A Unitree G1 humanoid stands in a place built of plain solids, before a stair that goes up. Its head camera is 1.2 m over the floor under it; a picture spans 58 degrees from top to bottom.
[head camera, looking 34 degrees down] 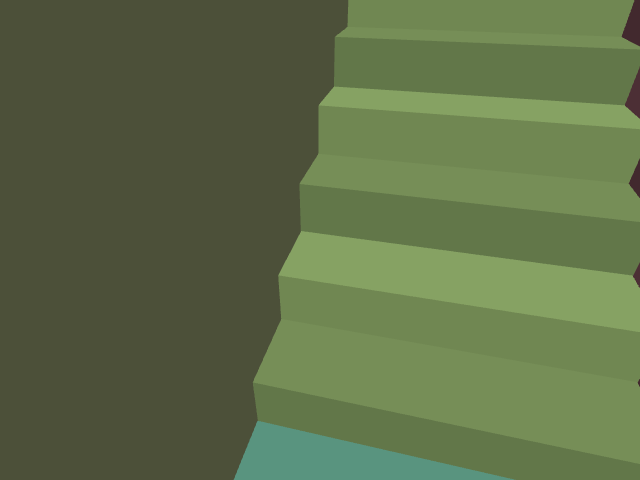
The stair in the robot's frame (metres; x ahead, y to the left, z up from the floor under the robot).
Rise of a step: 0.18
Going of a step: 0.26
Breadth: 1.06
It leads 14 degrees to the right of straight ahead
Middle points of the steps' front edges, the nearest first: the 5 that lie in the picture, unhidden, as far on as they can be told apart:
0.66 -0.32 0.18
0.91 -0.38 0.37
1.17 -0.45 0.55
1.42 -0.51 0.74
1.67 -0.57 0.92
